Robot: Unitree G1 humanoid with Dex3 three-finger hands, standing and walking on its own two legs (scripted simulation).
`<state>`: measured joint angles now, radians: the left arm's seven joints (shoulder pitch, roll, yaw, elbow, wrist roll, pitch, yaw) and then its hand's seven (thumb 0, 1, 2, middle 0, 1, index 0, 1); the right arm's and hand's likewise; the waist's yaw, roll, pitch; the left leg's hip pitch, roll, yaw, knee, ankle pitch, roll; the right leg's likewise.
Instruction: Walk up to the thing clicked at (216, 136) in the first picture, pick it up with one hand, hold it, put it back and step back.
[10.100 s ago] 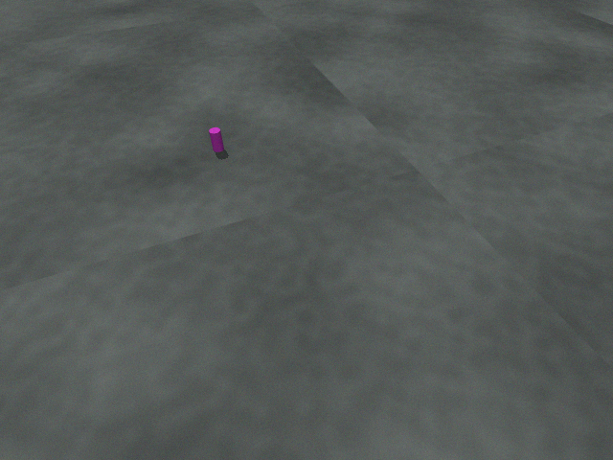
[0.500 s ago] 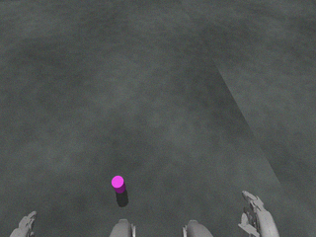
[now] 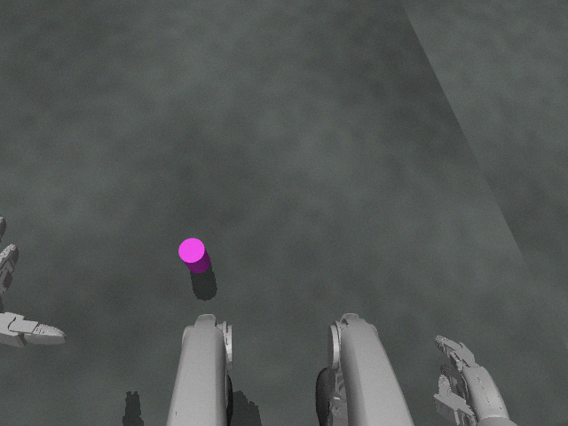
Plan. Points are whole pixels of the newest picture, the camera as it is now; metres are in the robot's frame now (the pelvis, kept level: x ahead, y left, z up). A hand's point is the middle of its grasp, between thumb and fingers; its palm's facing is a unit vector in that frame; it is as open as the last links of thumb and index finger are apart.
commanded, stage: go down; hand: left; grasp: from the side
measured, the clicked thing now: (195, 256) +0.46 +0.20 -0.47
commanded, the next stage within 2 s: approach in 1.22 s
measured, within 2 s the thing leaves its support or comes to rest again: neither
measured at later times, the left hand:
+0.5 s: hand (40, 264) +0.36 +0.36 -0.12, palm faces +0.11 -0.99 -0.12, open 17.1 cm
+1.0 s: hand (43, 252) +0.38 +0.38 -0.14, palm faces +0.08 -0.99 -0.08, open 17.3 cm
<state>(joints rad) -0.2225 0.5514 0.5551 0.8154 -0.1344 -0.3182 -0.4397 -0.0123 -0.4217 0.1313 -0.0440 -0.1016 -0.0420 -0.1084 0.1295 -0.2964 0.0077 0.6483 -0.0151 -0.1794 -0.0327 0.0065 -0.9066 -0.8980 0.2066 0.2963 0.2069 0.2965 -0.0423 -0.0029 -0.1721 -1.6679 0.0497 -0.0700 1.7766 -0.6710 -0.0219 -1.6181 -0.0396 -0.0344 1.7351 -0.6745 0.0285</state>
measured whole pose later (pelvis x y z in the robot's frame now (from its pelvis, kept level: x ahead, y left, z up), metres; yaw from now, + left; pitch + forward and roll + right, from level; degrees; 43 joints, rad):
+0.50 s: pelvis -0.03 +0.00 -0.10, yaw -2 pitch +33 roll -6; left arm -0.51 0.76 0.72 1.01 -0.17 -0.40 -0.64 -0.01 -0.45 0.08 -0.04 -0.07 -0.04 -0.07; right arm 0.12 -0.34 0.07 0.68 -0.03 -0.17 -0.02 0.00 -0.91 -0.90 0.21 0.30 0.21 0.30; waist -0.08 -0.02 -0.13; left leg -2.00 0.04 -0.12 2.10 -0.68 -0.03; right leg -1.94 -0.03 -0.05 2.05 -0.68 0.03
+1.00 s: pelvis -0.04 +0.00 -0.15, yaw -4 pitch +32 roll -7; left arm -0.61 0.86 0.77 1.05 -0.19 -0.39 -0.72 -0.02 -0.49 0.07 -0.05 -0.07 -0.04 -0.08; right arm 0.11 -0.35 0.11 0.69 -0.04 -0.17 -0.01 0.00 -0.92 -0.90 0.21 0.30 0.21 0.30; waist -0.10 -0.03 -0.09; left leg -2.14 0.03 -0.14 2.26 -0.69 -0.02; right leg -2.05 -0.02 -0.05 2.19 -0.69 0.04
